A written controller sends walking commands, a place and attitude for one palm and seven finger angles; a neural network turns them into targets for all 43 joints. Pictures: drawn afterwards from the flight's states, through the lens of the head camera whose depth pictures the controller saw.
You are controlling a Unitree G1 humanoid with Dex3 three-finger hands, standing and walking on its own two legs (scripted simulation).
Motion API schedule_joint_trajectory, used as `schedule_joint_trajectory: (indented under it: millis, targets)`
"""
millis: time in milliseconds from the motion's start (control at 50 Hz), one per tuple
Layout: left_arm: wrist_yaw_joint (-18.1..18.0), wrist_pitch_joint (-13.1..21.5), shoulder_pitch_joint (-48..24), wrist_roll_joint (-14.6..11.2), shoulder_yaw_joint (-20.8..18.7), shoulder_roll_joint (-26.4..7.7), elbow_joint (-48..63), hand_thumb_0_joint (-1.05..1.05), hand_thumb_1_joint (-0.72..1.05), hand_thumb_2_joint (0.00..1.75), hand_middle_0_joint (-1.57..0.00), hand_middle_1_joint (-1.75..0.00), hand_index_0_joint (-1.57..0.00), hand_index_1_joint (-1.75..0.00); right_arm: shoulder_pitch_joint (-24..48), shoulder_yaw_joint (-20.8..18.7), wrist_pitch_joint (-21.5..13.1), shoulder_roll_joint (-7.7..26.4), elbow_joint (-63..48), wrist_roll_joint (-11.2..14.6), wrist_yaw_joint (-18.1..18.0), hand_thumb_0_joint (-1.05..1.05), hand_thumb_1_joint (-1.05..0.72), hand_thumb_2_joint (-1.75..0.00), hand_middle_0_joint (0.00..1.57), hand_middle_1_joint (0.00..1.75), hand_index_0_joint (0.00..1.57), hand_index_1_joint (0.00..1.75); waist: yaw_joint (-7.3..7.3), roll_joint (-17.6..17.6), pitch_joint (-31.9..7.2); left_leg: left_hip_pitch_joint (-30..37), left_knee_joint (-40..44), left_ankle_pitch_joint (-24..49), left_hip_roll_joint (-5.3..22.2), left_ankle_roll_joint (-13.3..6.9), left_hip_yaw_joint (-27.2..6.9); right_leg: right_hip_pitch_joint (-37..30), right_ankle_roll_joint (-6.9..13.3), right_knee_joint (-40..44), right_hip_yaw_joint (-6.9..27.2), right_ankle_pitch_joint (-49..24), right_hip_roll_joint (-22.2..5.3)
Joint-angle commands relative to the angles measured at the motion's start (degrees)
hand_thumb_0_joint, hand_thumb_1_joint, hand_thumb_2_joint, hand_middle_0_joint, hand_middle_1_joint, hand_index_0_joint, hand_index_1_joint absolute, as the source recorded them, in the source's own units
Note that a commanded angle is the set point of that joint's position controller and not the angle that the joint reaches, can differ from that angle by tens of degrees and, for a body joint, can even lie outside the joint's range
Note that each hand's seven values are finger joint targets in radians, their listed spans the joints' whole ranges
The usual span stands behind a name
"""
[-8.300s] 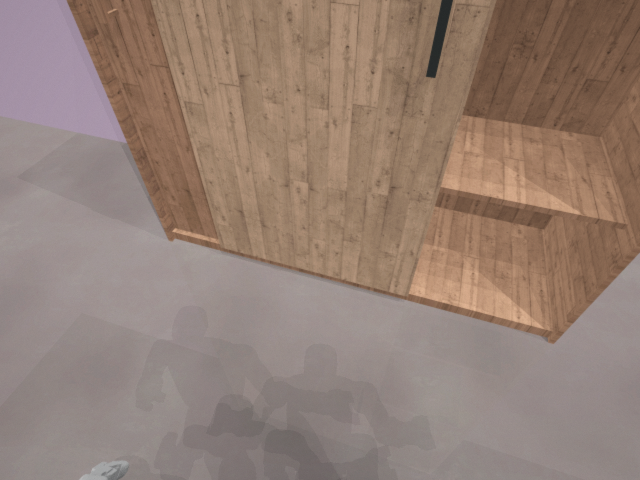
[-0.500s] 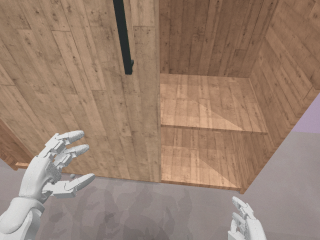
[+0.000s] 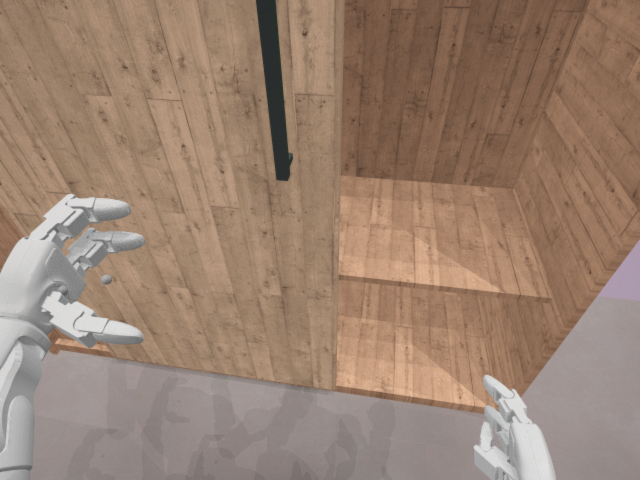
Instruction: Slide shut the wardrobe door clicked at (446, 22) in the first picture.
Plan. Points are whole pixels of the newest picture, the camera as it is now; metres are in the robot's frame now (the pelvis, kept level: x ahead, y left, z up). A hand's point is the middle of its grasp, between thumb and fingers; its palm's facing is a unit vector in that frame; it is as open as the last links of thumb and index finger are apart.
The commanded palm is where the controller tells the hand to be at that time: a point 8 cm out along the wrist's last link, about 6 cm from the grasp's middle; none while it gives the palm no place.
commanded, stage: raise the hand with hooked fingers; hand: left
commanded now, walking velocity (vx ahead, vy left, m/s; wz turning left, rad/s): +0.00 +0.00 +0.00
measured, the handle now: (279, 92) +0.56 +0.13 +0.25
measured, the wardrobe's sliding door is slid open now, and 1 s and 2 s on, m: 0.50 0.50 0.50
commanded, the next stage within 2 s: move the hooked fingers beside the handle in 0.84 s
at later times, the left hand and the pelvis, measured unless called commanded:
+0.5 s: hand (81, 194) +0.29 +0.27 +0.26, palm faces +0.05 -0.99 -0.15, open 14.0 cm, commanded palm +0.25 +0.31 +0.25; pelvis +0.01 -0.01 +0.01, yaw +0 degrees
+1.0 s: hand (87, 199) +0.28 +0.27 +0.26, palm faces +0.06 -0.99 -0.14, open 14.0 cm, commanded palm +0.26 +0.31 +0.25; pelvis +0.01 -0.01 +0.01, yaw +0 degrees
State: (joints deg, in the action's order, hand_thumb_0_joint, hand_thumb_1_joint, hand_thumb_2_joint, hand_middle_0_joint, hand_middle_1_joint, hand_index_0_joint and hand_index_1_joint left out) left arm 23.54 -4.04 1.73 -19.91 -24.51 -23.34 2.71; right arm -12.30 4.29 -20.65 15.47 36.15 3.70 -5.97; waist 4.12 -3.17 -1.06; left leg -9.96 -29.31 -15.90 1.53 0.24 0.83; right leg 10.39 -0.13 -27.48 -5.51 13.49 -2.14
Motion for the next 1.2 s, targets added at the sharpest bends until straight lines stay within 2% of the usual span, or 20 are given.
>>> schedule_joint_trajectory:
  millis: [0, 20, 160, 200, 240, 280, 320, 380, 480, 520, 580, 660, 720, 780, 860, 920, 1000, 1080, 1140, 1180]
  targets:
    - [0.75, -0.32, -18.79, -1.09, -6.32, -15.57, 11.24, 0.00, -0.50, 0.30, -0.30, -1.20, -0.30, -1.20, 7.09, -1.80, -1.79, 6.23, -9.09, 0.41, -0.14, 0.00, -0.90, -0.90, 0.20, 0.30, 0.20, 0.30, -0.57, -2.10, -5.39, 1.82, 7.09, 8.37, -2.22, -1.40, -2.01, -1.93, 1.13, 5.56, 1.01, -7.47, 3.17]
    - [0.86, -1.22, -19.64, -0.89, -6.69, -15.98, 9.99, 0.00, -0.50, 0.30, -0.30, -1.20, -0.30, -1.20, 7.22, -1.76, -1.31, 6.38, -8.94, 0.52, -0.18, 0.00, -0.90, -0.90, 0.20, 0.30, 0.20, 0.30, -0.69, -0.48, -5.66, 1.95, 7.27, 8.99, -2.11, -1.46, -2.06, -2.19, 1.05, 5.53, 0.75, -7.97, 3.24]
    - [2.52, -5.30, -27.86, -0.58, -9.65, -21.03, 9.00, 0.00, -0.50, 0.30, -0.30, -1.20, -0.30, -1.20, 9.17, -1.27, 0.82, 6.20, -9.63, 0.89, 0.07, 0.00, -0.90, -0.90, 0.20, 0.30, 0.20, 0.30, -0.33, -1.53, -9.82, 4.90, 7.72, 11.97, -2.57, -1.61, -1.83, -4.06, 1.09, 6.25, 0.86, -11.19, 2.83]
    - [3.10, -6.01, -30.14, -0.73, -10.16, -22.14, 8.63, 0.00, -0.50, 0.30, -0.30, -1.20, -0.30, -1.20, 9.55, -1.03, 1.23, 6.05, -9.50, 0.99, 0.30, 0.00, -0.90, -0.90, 0.20, 0.30, 0.20, 0.30, -0.28, -3.65, -9.30, 5.19, 7.84, 12.99, -2.84, -1.53, -1.78, -4.61, 1.34, 6.79, 1.05, -12.44, 2.78]
    - [3.56, -7.32, -31.13, -0.48, -10.86, -23.44, 5.62, 0.00, -0.50, 0.30, -0.30, -1.20, -0.30, -1.20, 9.36, -1.10, 1.67, 6.51, -9.46, 1.13, 0.23, 0.00, -0.90, -0.90, 0.20, 0.30, 0.20, 0.30, -0.23, -0.80, -9.85, 5.15, 8.26, 12.85, -2.75, -1.65, -2.02, -4.48, 1.15, 6.82, 0.63, -11.99, 2.83]
    - [4.19, -8.47, -32.28, -0.58, -11.59, -24.95, 2.87, 0.00, -0.50, 0.30, -0.30, -1.20, -0.30, -1.20, 9.49, -0.99, 2.06, 6.57, -9.26, 1.22, 0.40, 0.00, -0.90, -0.90, 0.20, 0.30, 0.20, 0.30, 0.14, -0.20, -7.93, 4.27, 8.48, 12.09, -2.97, -1.76, -2.10, -4.40, 1.25, 7.70, 0.99, -11.11, 2.73]
    - [4.92, -9.40, -35.49, -0.26, -12.10, -26.76, 2.62, 0.00, -0.50, 0.30, -0.30, -1.20, -0.30, -1.20, 9.93, -1.19, 2.26, 7.11, -9.35, 1.44, 0.54, 0.00, -0.90, -0.90, 0.20, 0.30, 0.20, 0.30, -0.05, -1.30, -9.42, 5.16, 8.59, 12.62, -3.04, -1.87, -1.95, -4.34, 1.16, 7.65, 1.04, -11.65, 2.55]
    - [6.16, -10.67, -31.22, -0.61, -9.53, -23.02, -0.97, 0.00, -0.50, 0.30, -0.30, -1.20, -0.30, -1.20, 9.82, -1.41, 2.86, 7.00, -9.89, 1.75, 1.14, 0.00, -0.90, -0.90, 0.20, 0.30, 0.20, 0.30, 0.04, -0.30, -8.35, 4.53, 8.19, 13.21, -3.07, -1.75, -1.51, -4.26, 1.22, 7.52, 1.27, -12.77, 2.39]
    - [5.91, -10.14, -30.13, -1.38, -11.70, -24.86, 2.66, 0.00, -0.50, 0.30, -0.30, -1.20, -0.30, -1.20, 10.33, -1.78, 3.46, 7.24, -10.59, 1.76, 1.57, 0.00, -0.90, -0.90, 0.20, 0.30, 0.20, 0.30, 0.26, 1.58, -9.67, 4.48, 7.88, 12.90, -3.03, -1.87, -1.36, -4.26, 0.82, 7.41, 1.44, -11.90, 2.37]
    - [5.00, -9.07, -31.60, -1.28, -13.71, -26.51, 5.87, 0.00, -0.50, 0.30, -0.30, -1.20, -0.30, -1.20, 10.49, -2.14, 3.23, 7.31, -10.79, 1.62, 1.48, 0.00, -0.90, -0.90, 0.20, 0.30, 0.20, 0.30, 0.36, 0.20, -12.02, 5.73, 7.94, 13.88, -3.05, -2.03, -1.14, -5.03, 0.77, 6.96, 1.30, -12.68, 2.44]
    - [3.56, -8.11, -32.56, -0.91, -14.35, -27.18, 7.97, 0.00, -0.50, 0.30, -0.30, -1.20, -0.30, -1.20, 10.37, -1.95, 3.10, 6.92, -10.50, 1.45, 1.27, 0.00, -0.90, -0.90, 0.20, 0.30, 0.20, 0.30, 0.51, -1.74, -11.34, 5.63, 7.97, 13.89, -2.93, -1.91, -1.07, -5.11, 0.94, 7.09, 1.43, -12.13, 2.37]
    - [3.10, -8.16, -33.38, -0.38, -12.75, -25.15, 6.91, 0.00, -0.50, 0.30, -0.30, -1.20, -0.30, -1.20, 10.21, -2.05, 2.62, 6.88, -10.02, 1.55, 0.63, 0.00, -0.90, -0.90, 0.20, 0.30, 0.20, 0.30, -0.30, -3.77, -10.73, 6.63, 8.04, 14.18, -2.77, -2.02, -0.69, -4.33, 0.98, 6.70, 1.31, -13.02, 2.23]
    - [3.58, -9.15, -33.11, -0.18, -11.66, -24.61, 4.75, 0.00, -0.50, 0.30, -0.30, -1.20, -0.30, -1.20, 9.96, -1.96, 2.75, 7.10, -9.58, 1.63, 0.47, 0.00, -0.90, -0.90, 0.20, 0.30, 0.20, 0.30, -0.49, -1.60, -9.32, 5.74, 8.21, 12.99, -2.71, -2.03, -0.77, -3.84, 0.81, 7.17, 1.30, -12.22, 2.34]
    - [3.94, -9.88, -33.31, 0.08, -10.07, -23.74, 4.26, 0.00, -0.50, 0.30, -0.30, -1.20, -0.30, -1.20, 10.08, -1.78, 2.93, 6.95, -9.69, 1.75, 0.43, 0.00, -0.90, -0.90, 0.20, 0.30, 0.20, 0.30, -0.63, -2.32, -8.04, 5.48, 8.31, 11.58, -2.68, -1.87, -0.99, -2.93, 0.84, 7.58, 1.42, -10.06, 2.36]
    - [3.92, -9.67, -33.12, -0.12, -11.83, -25.09, 5.99, 0.00, -0.50, 0.30, -0.30, -1.20, -0.30, -1.20, 10.48, -1.81, 2.78, 7.00, -10.21, 1.66, 0.40, 0.00, -0.90, -0.90, 0.20, 0.30, 0.20, 0.30, -0.37, -1.24, -11.36, 6.61, 8.21, 13.20, -2.77, -1.98, -1.40, -4.05, 0.86, 6.60, 0.82, -11.74, 2.41]
    - [4.04, -9.51, -31.59, -0.81, -13.37, -25.83, 4.86, 0.00, -0.50, 0.30, -0.30, -1.20, -0.30, -1.20, 10.52, -1.75, 2.94, 7.00, -9.80, 1.47, 0.65, 0.00, -0.90, -0.90, 0.20, 0.30, 0.20, 0.30, -0.16, 0.15, -10.99, 5.92, 7.87, 13.78, -2.74, -2.12, -1.20, -4.37, 0.68, 6.78, 1.05, -12.95, 2.43]
    - [3.50, -9.43, -39.01, 0.15, -7.86, -22.43, -0.93, 0.00, -0.50, 0.30, -0.30, -1.20, -0.30, -1.20, 10.11, -1.63, 2.85, 7.11, -8.34, 1.78, 0.35, 0.00, -0.90, -0.90, 0.20, 0.30, 0.20, 0.30, -1.84, -1.28, -6.07, 4.78, 8.50, 8.92, -2.57, -1.77, -1.35, -0.30, 0.62, 8.21, 1.40, -7.37, 2.46]
    - [2.46, -8.27, -45.38, 2.04, -4.48, -21.50, -0.57, 0.00, -0.50, 0.30, -0.30, -1.20, -0.30, -1.20, 9.87, -1.66, 2.60, 6.81, -8.71, 1.74, -0.13, 0.00, -0.90, -0.90, 0.20, 0.30, 0.20, 0.30, -2.12, -3.19, -9.56, 6.16, 8.12, 8.48, -2.71, -1.83, -1.51, -1.03, 0.88, 7.82, 1.89, -6.30, 2.01]
    - [1.75, -6.82, -47.87, 2.56, -5.05, -21.82, -0.09, 0.00, -0.50, 0.30, -0.30, -1.20, -0.30, -1.20, 10.10, -1.68, 2.57, 6.72, -9.05, 1.52, -0.21, 0.00, -0.90, -0.90, 0.20, 0.30, 0.20, 0.30, -1.97, -2.97, -12.89, 7.20, 8.21, 10.27, -2.72, -1.81, -1.74, -2.79, 1.07, 6.82, 1.56, -8.45, 1.91]
    - [1.27, -6.62, -46.60, 2.40, -6.02, -22.47, -2.70, 0.00, -0.50, 0.30, -0.30, -1.20, -0.30, -1.20, 9.52, -1.66, 3.00, 6.72, -8.62, 1.34, -0.05, 0.00, -0.90, -0.90, 0.20, 0.30, 0.20, 0.30, -1.48, -0.28, -12.58, 6.08, 8.23, 11.19, -2.51, -1.77, -1.95, -3.94, 1.13, 6.78, 1.46, -9.57, 1.95]
